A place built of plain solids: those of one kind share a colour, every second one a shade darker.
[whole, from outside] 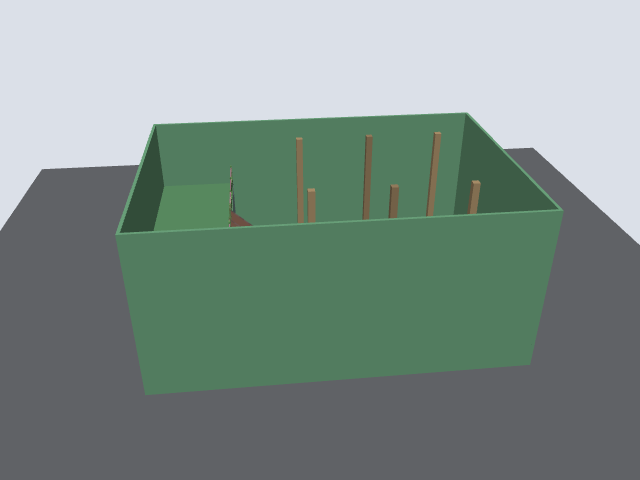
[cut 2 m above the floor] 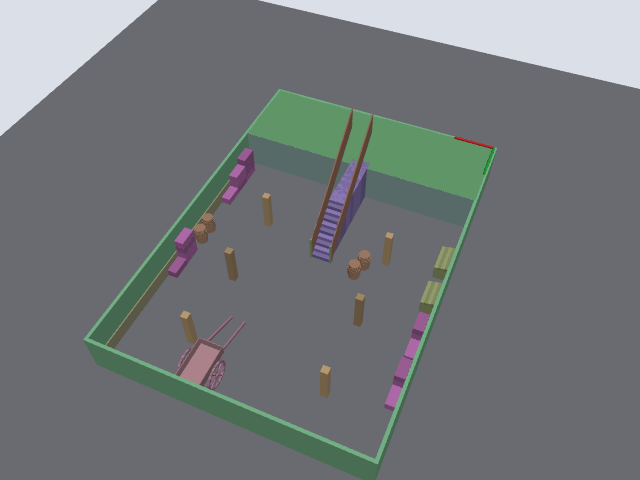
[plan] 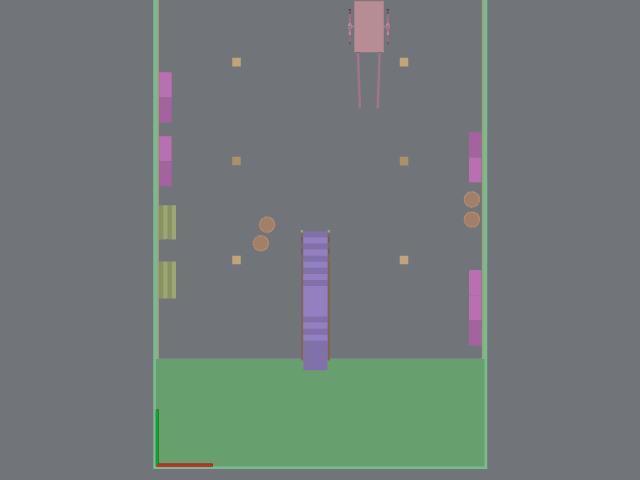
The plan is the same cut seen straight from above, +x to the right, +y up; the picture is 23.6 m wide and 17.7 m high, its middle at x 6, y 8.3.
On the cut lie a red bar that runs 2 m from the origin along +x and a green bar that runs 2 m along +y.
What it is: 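An aisled barn 12.0 x 17.3 m, 8.1 m high; a nave 6.2 m broad between two rows of posts 0.32 m square, 3.6 m apart, aisles 2.9 m broad; at the rear a loft 3.9 m deep at 4.44 m over closed bays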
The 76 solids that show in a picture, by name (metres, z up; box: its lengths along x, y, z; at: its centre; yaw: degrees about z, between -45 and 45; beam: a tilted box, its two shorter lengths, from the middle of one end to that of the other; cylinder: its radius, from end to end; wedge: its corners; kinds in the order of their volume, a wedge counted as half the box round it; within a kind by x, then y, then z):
{
 "loft_1": {"box": [12.12, 3.96, 4.49], "at": [6.01, 1.93, 2.2]},
 "wall_1": {"box": [0.15, 17.62, 8.15], "at": [-0.07, 8.66, 4.03]},
 "wall_2": {"box": [12.32, 0.15, 8.15], "at": [6.01, -0.07, 4.03]},
 "wall_3": {"box": [12.32, 0.15, 8.15], "at": [6.01, 17.39, 4.03]},
 "wall_4": {"box": [0.15, 17.62, 8.15], "at": [12.1, 8.66, 4.03]},
 "stair_1": {"box": [0.9, 0.63, 4.29], "at": [5.83, 3.82, 2.1]},
 "stair_2": {"box": [0.9, 0.63, 3.89], "at": [5.83, 4.27, 1.89]},
 "stair_3": {"box": [0.9, 0.63, 3.69], "at": [5.83, 4.49, 1.79]},
 "stair_4": {"box": [0.9, 0.63, 3.48], "at": [5.83, 4.71, 1.69]},
 "stair_5": {"box": [0.9, 0.63, 3.28], "at": [5.83, 4.94, 1.59]},
 "stair_6": {"box": [0.9, 0.63, 3.08], "at": [5.83, 5.16, 1.49]},
 "stair_7": {"box": [0.9, 0.63, 2.88], "at": [5.83, 5.39, 1.39]},
 "stair_8": {"box": [0.9, 0.63, 2.68], "at": [5.83, 5.61, 1.29]},
 "stair_9": {"box": [0.9, 0.63, 2.47], "at": [5.83, 5.84, 1.19]},
 "stair_10": {"box": [0.9, 0.63, 2.07], "at": [5.83, 6.28, 0.98]},
 "stair_11": {"box": [0.9, 0.63, 1.87], "at": [5.83, 6.51, 0.88]},
 "stair_12": {"box": [0.9, 0.63, 1.67], "at": [5.83, 6.73, 0.78]},
 "stair_13": {"box": [0.9, 0.63, 1.46], "at": [5.83, 6.96, 0.68]},
 "stair_14": {"box": [0.9, 0.63, 1.26], "at": [5.83, 7.18, 0.58]},
 "stair_15": {"box": [0.9, 0.63, 1.06], "at": [5.83, 7.41, 0.48]},
 "stair_16": {"box": [0.9, 0.63, 0.86], "at": [5.83, 7.63, 0.38]},
 "stair_17": {"box": [0.9, 0.63, 0.66], "at": [5.83, 7.85, 0.28]},
 "stair_18": {"box": [0.9, 0.63, 0.45], "at": [5.83, 8.08, 0.18]},
 "stair_19": {"box": [0.9, 0.63, 0.25], "at": [5.83, 8.3, 0.08]},
 "post_1": {"box": [0.32, 0.32, 8.15], "at": [2.92, 7.56, 4.03]},
 "post_2": {"box": [0.32, 0.32, 8.15], "at": [2.92, 11.21, 4.03]},
 "post_3": {"box": [0.32, 0.32, 8.15], "at": [2.92, 14.86, 4.03]},
 "post_4": {"box": [0.32, 0.32, 8.15], "at": [9.1, 7.56, 4.03]},
 "post_5": {"box": [0.32, 0.32, 8.15], "at": [9.1, 11.21, 4.03]},
 "post_6": {"box": [0.32, 0.32, 8.15], "at": [9.1, 14.86, 4.03]},
 "bales_1": {"box": [0.46, 0.92, 0.36], "at": [0.3, 10.74, 0.54]},
 "bales_2": {"box": [0.46, 0.92, 0.36], "at": [0.3, 10.74, 0.9]},
 "bales_3": {"box": [0.46, 0.92, 0.41], "at": [0.3, 11.67, 0.15]},
 "bales_4": {"box": [0.46, 0.92, 0.36], "at": [0.3, 13.09, 0.54]},
 "bales_5": {"box": [0.46, 0.92, 0.36], "at": [0.3, 13.09, 0.9]},
 "bales_6": {"box": [0.46, 0.92, 0.41], "at": [0.3, 14.02, 0.15]},
 "bales_7": {"box": [0.46, 0.92, 0.41], "at": [11.72, 4.87, 0.15]},
 "bales_8": {"box": [0.46, 0.92, 0.36], "at": [11.72, 4.87, 0.54]},
 "bales_9": {"box": [0.46, 0.92, 0.36], "at": [11.72, 4.87, 0.9]},
 "bales_10": {"box": [0.46, 0.92, 0.36], "at": [11.72, 4.87, 1.26]},
 "bales_11": {"box": [0.46, 0.92, 0.41], "at": [11.72, 5.8, 0.15]},
 "bales_12": {"box": [0.46, 0.92, 0.36], "at": [11.72, 5.8, 0.54]},
 "bales_13": {"box": [0.46, 0.92, 0.36], "at": [11.72, 5.8, 0.9]},
 "bales_14": {"box": [0.46, 0.92, 0.41], "at": [11.72, 6.73, 0.15]},
 "bales_15": {"box": [0.46, 0.92, 0.41], "at": [11.72, 10.88, 0.15]},
 "bales_16": {"box": [0.46, 0.92, 0.36], "at": [11.72, 10.88, 0.54]},
 "bales_17": {"box": [0.46, 0.92, 0.36], "at": [11.72, 10.88, 0.9]},
 "bales_18": {"box": [0.46, 0.92, 0.36], "at": [11.72, 10.88, 1.26]},
 "bales_19": {"box": [0.46, 0.92, 0.41], "at": [11.72, 11.81, 0.15]},
 "stair_guard_panel_1": {"wedge": [[5.3, 3.86, 4.27], [5.3, 3.86, 5.38], [5.3, 8.62, -0.02], [5.3, 8.62, 1.09], [5.36, 3.86, 4.27], [5.36, 3.86, 5.38], [5.36, 8.62, -0.02], [5.36, 8.62, 1.09]]},
 "stair_guard_panel_2": {"wedge": [[6.3, 3.86, 4.27], [6.3, 3.86, 5.38], [6.3, 8.62, -0.02], [6.3, 8.62, 1.09], [6.36, 3.86, 4.27], [6.36, 3.86, 5.38], [6.36, 8.62, -0.02], [6.36, 8.62, 1.09]]},
 "bin_1": {"box": [0.16, 1.37, 0.18], "at": [0.14, 6.82, 0.78]},
 "bin_2": {"box": [0.16, 1.26, 0.18], "at": [0.14, 8.95, 0.78]},
 "bin_3": {"box": [0.16, 1.37, 0.15], "at": [0.3, 6.82, 0.76]},
 "bin_4": {"box": [0.16, 1.26, 0.15], "at": [0.3, 8.95, 0.76]},
 "bin_5": {"box": [0.6, 1.33, 0.74], "at": [0.36, 6.82, 0.32]},
 "bin_6": {"box": [0.6, 1.22, 0.74], "at": [0.36, 8.95, 0.32]},
 "bin_7": {"box": [0.16, 1.37, 0.11], "at": [0.45, 6.82, 0.74]},
 "bin_8": {"box": [0.16, 1.26, 0.11], "at": [0.45, 8.95, 0.74]},
 "bin_9": {"box": [0.16, 1.37, 0.07], "at": [0.61, 6.82, 0.72]},
 "bin_10": {"box": [0.16, 1.26, 0.07], "at": [0.61, 8.95, 0.72]},
 "dwarf_1": {"box": [0.06, 13.41, 0.74], "at": [0.03, 10.62, 0.32]},
 "dwarf_2": {"box": [0.06, 13.41, 0.74], "at": [11.99, 10.62, 0.32]},
 "face_1": {"box": [5.38, 0.012, 4.46], "at": [2.69, 3.92, 2.18]},
 "face_2": {"box": [5.74, 0.012, 4.46], "at": [9.15, 3.92, 2.18]},
 "cart_rod_1": {"wedge": [[7.35, 15.2, 0.87], [7.35, 15.23, 0.79], [7.42, 13.15, 0.09], [7.42, 13.18, 0.0], [7.45, 15.21, 0.87], [7.45, 15.24, 0.79], [7.52, 13.16, 0.09], [7.52, 13.19, 0.0]]},
 "cart_rod_2": {"wedge": [[8.08, 13.16, 0.09], [8.08, 13.19, 0.0], [8.15, 15.21, 0.87], [8.15, 15.24, 0.79], [8.18, 13.15, 0.09], [8.18, 13.18, 0.0], [8.25, 15.2, 0.87], [8.25, 15.23, 0.79]]},
 "cart_1": {"box": [0.029, 1.9, 0.42], "at": [7.26, 16.17, 1.1]},
 "cart_2": {"box": [1.04, 0.028, 0.42], "at": [7.8, 15.23, 1.1]},
 "cart_3": {"box": [1.1, 1.9, 0.03], "at": [7.8, 16.17, 0.88]},
 "cart_4": {"box": [0.029, 1.9, 0.42], "at": [8.34, 16.17, 1.1]},
 "cask_1": {"cylinder": 0.26, "from": [3.82, 8.18, 0.85], "to": [3.82, 8.18, 0.9]},
 "cask_2": {"cylinder": 0.26, "from": [4.05, 8.87, 0.85], "to": [4.05, 8.87, 0.9]},
 "cask_3": {"cylinder": 0.26, "from": [11.6, 9.05, 0.85], "to": [11.6, 9.05, 0.9]},
 "cask_4": {"cylinder": 0.26, "from": [11.6, 9.79, 0.85], "to": [11.6, 9.79, 0.9]},
 "stair_guard_newel_1": {"box": [0.09, 0.09, 1.3], "at": [5.33, 8.62, 0.6]}
}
